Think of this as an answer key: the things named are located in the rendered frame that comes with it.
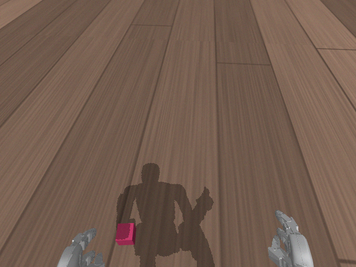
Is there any right robot hand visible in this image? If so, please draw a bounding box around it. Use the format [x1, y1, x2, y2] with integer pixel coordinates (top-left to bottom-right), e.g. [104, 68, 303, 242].
[268, 210, 314, 267]

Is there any cube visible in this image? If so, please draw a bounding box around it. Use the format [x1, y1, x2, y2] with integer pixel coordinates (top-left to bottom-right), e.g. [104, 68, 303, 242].
[115, 223, 136, 245]

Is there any left robot hand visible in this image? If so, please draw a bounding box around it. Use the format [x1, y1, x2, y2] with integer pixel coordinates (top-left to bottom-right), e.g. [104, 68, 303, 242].
[57, 228, 105, 267]

